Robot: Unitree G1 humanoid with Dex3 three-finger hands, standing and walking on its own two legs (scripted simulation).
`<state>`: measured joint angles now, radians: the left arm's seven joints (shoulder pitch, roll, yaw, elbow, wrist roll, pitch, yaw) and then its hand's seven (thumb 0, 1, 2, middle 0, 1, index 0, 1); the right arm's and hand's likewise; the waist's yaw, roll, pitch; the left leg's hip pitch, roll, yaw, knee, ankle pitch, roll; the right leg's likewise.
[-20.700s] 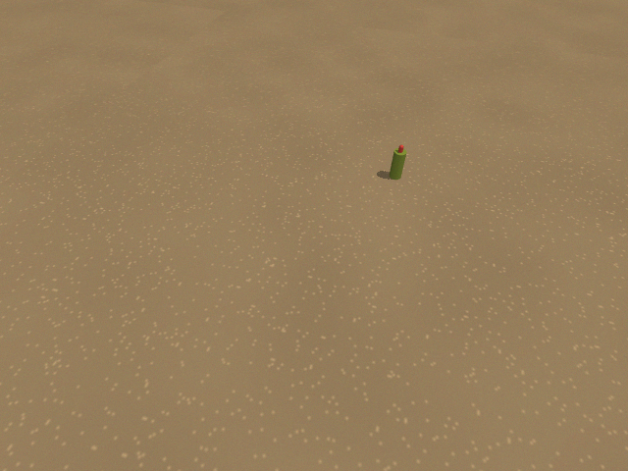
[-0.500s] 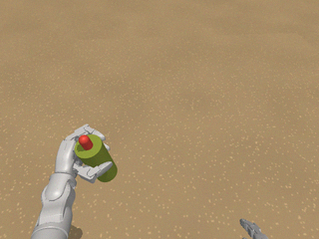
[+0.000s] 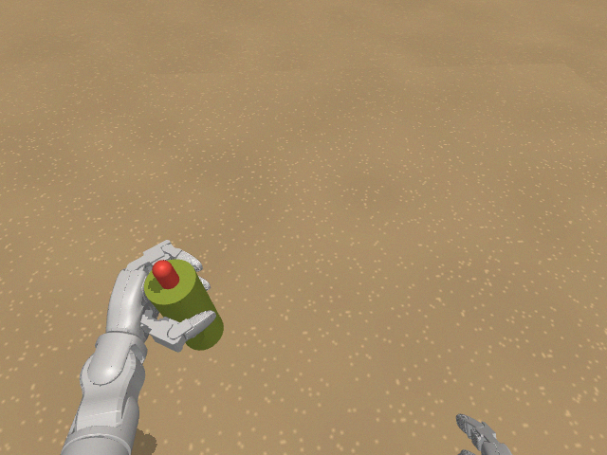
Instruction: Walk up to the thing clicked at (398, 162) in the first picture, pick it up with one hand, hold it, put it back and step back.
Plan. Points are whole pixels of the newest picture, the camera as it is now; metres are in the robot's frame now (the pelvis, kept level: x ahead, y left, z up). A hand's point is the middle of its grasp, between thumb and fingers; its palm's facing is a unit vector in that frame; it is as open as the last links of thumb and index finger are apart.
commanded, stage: crouch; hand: left
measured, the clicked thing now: (184, 302) +0.32 +0.16 +0.03
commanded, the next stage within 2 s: lower in 1.76 s
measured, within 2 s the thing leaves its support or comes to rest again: neither
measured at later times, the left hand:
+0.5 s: hand (207, 341) +0.35 +0.17 -0.18, palm faces -0.01 -1.00 -0.02, open 9.1 cm
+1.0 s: hand (220, 370) +0.37 +0.18 -0.39, palm faces +0.03 -1.00 -0.03, open 9.1 cm
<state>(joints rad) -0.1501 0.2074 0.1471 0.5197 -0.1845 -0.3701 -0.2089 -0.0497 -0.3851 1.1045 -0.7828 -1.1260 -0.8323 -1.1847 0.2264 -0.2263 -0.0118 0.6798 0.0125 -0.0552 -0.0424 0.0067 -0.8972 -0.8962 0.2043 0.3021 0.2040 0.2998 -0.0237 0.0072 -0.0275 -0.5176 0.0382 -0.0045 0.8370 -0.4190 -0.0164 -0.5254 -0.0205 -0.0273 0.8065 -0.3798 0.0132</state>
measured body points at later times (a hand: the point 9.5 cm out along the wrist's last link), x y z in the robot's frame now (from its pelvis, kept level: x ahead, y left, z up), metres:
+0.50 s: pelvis -0.04 +0.00 -0.15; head +0.11 +0.02 +0.27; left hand +0.35 +0.23 -0.17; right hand +0.08 -0.27 -0.27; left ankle +0.00 +0.13 -0.70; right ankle +0.02 -0.13 -0.70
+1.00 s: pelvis -0.08 +0.00 -0.34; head +0.13 +0.04 +0.05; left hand +0.37 +0.24 -0.39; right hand +0.02 -0.27 -0.46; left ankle +0.00 +0.13 -0.70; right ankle +0.02 -0.13 -0.70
